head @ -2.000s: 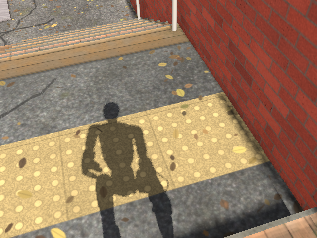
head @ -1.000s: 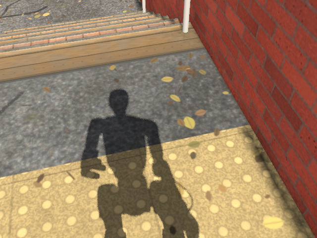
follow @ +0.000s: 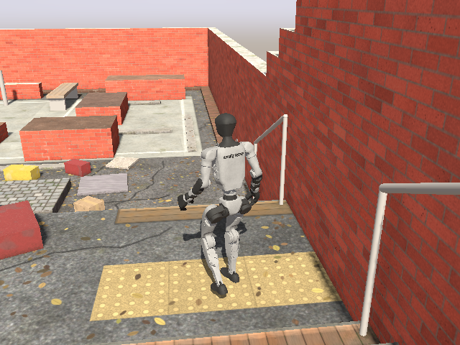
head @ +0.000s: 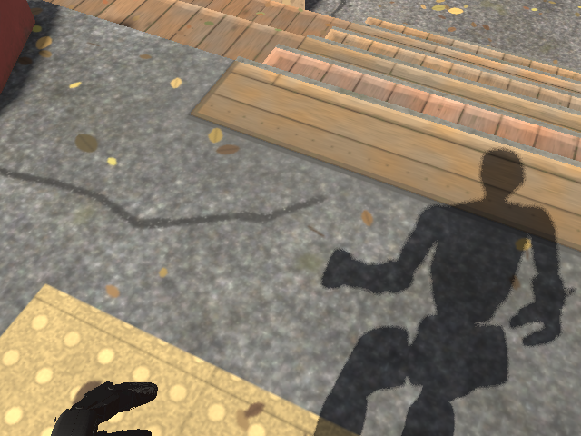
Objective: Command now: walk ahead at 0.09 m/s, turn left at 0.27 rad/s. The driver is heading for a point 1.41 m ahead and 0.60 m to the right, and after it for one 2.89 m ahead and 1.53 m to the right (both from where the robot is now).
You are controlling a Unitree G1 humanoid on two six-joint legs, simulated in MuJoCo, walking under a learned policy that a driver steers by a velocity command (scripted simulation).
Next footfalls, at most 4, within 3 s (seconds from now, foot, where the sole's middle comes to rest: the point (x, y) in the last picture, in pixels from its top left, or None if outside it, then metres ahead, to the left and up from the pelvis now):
0.22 left None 0.09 0.14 -0.77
0.56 right None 0.06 -0.12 -0.77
1.06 left None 0.15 0.07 -0.77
1.46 right None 0.07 -0.22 -0.77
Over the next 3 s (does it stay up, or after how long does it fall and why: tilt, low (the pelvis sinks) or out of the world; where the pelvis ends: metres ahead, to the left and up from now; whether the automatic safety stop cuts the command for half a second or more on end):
stays up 0.26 -0.21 0.01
